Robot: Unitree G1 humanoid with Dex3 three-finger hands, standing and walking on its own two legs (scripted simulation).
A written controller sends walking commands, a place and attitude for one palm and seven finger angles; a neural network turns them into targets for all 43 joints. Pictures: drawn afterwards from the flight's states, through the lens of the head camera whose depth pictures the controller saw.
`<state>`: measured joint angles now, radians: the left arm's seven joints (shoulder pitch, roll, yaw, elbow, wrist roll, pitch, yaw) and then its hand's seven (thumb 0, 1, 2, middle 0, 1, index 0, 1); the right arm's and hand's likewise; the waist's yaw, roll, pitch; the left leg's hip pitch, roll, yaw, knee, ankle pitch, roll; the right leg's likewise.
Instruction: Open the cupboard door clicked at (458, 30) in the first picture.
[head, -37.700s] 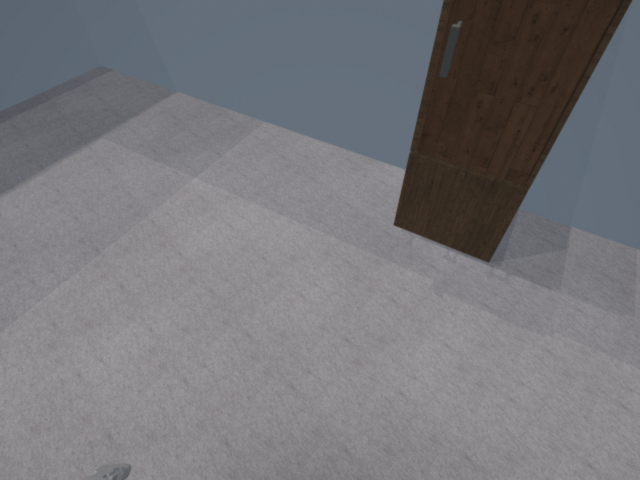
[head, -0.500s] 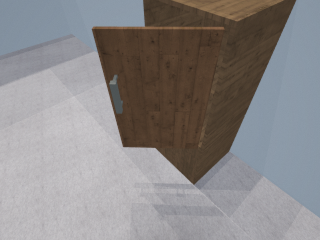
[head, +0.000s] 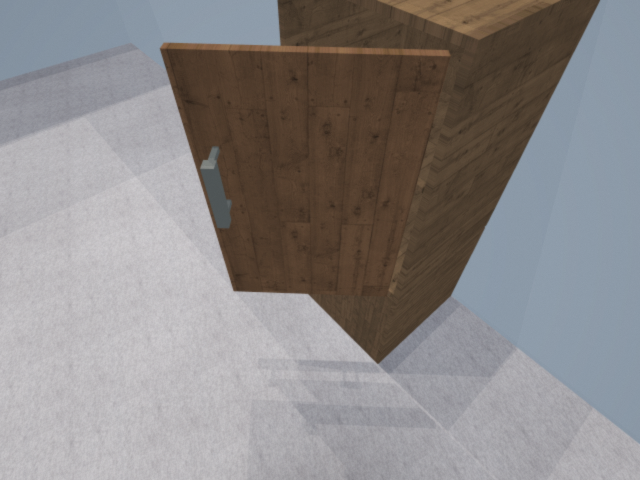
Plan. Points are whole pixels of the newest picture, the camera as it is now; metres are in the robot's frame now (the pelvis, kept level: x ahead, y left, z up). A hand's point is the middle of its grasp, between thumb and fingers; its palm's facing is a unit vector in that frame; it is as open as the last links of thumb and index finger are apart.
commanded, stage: come to a stop and stand still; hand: left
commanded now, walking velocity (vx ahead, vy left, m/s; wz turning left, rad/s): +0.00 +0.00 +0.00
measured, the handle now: (219, 188) +0.55 +0.21 +0.02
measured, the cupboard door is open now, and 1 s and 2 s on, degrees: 47 47 47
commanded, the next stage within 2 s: look again from close up in 0.38 s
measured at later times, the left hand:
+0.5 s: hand out of the picture +0.07 +0.19 -0.17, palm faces +0.00 -0.97 -0.24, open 7.3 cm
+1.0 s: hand out of the picture +0.05 +0.18 -0.17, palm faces +0.01 -0.98 -0.22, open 7.3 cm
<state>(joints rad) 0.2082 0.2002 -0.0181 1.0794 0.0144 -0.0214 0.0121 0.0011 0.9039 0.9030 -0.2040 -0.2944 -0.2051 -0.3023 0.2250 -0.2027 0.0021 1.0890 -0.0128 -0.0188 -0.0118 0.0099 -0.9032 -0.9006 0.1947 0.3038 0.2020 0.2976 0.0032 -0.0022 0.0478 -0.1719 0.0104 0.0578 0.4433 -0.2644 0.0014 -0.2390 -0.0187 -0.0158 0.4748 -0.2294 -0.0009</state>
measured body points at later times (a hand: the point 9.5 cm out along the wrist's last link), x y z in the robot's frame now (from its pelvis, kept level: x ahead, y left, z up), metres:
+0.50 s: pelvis +0.02 -0.01 +0.00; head +0.04 -0.01 +0.45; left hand +0.07 +0.24 -0.15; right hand +0.06 -0.25 -0.15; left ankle -0.02 +0.12 -0.74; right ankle +0.01 -0.12 -0.74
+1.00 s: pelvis +0.02 -0.01 +0.00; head +0.03 -0.01 +0.45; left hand +0.05 +0.23 -0.15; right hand +0.05 -0.25 -0.15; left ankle -0.02 +0.12 -0.74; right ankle +0.02 -0.12 -0.74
